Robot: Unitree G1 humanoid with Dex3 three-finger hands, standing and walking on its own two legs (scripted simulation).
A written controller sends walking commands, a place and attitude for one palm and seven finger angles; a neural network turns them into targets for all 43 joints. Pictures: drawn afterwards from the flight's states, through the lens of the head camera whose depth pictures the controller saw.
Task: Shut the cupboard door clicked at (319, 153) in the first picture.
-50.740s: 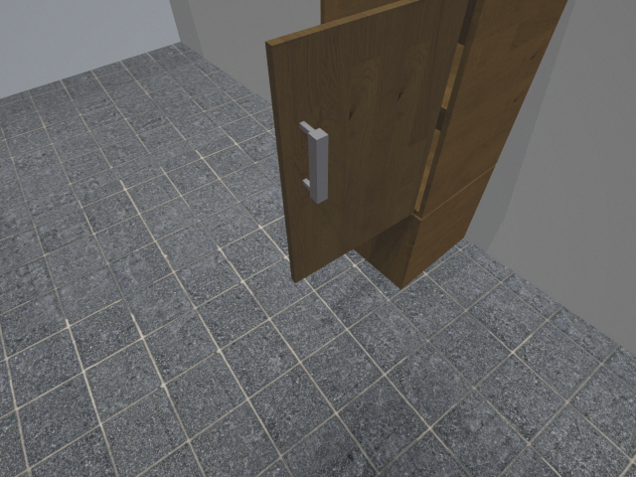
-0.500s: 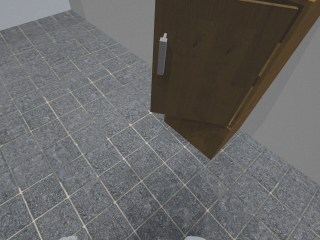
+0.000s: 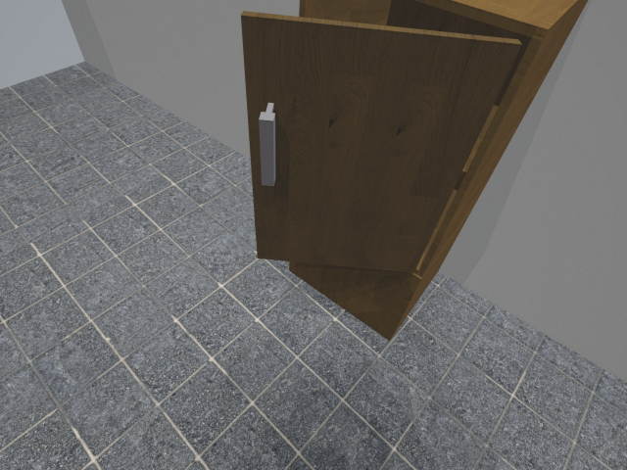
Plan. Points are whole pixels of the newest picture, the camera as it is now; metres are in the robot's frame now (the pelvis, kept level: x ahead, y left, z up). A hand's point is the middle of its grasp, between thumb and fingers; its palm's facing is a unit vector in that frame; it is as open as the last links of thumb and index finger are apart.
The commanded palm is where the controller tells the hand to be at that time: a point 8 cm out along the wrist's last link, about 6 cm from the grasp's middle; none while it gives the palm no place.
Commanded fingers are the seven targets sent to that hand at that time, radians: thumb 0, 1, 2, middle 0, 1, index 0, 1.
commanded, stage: take the last steps up to it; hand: left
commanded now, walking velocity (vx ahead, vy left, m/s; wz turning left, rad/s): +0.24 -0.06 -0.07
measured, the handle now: (269, 144) +0.64 +0.11 +0.05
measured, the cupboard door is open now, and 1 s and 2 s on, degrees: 34 34 34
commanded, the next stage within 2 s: come to a stop and stand still in 0.30 s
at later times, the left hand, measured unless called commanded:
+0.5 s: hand (234, 437) +0.20 +0.12 -0.16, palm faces +0.03 -0.98 -0.21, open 7.2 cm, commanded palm none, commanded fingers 0.00 0.90 0.90 -0.20 -0.30 -0.20 -0.30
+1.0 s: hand (239, 434) +0.20 +0.11 -0.15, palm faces +0.01 -0.95 -0.31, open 7.4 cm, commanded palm none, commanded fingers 0.00 0.90 0.90 -0.20 -0.30 -0.20 -0.30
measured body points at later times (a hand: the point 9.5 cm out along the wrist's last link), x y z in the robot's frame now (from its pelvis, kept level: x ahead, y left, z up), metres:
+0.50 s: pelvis +0.15 -0.06 +0.01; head +0.18 -0.07 +0.46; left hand +0.20 +0.17 -0.14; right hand +0.15 -0.29 -0.15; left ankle +0.14 +0.05 -0.68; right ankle +0.15 -0.15 -0.73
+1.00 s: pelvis +0.15 -0.09 +0.00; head +0.18 -0.11 +0.45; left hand +0.20 +0.16 -0.13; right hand +0.26 -0.33 -0.15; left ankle +0.18 +0.03 -0.70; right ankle +0.13 -0.19 -0.73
